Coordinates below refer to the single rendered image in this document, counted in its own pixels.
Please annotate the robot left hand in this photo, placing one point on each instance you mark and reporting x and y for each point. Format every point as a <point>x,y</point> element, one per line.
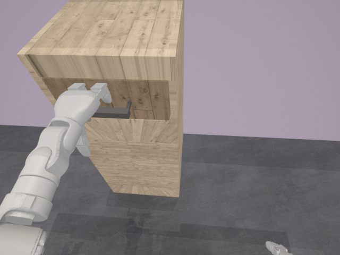
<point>79,104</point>

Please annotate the robot left forearm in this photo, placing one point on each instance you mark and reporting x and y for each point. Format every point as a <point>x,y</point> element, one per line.
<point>31,197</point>

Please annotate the cabinet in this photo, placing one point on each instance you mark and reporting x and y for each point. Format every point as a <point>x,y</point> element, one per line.
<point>121,39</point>

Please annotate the left robot upper arm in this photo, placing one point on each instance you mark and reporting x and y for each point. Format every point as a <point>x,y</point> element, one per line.
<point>21,240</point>

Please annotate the handle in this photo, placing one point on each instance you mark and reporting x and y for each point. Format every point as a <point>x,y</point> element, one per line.
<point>108,112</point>

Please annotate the robot right hand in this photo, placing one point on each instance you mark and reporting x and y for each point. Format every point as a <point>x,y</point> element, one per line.
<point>276,249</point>

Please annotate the drawer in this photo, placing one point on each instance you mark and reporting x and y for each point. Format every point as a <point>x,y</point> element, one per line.
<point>150,98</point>

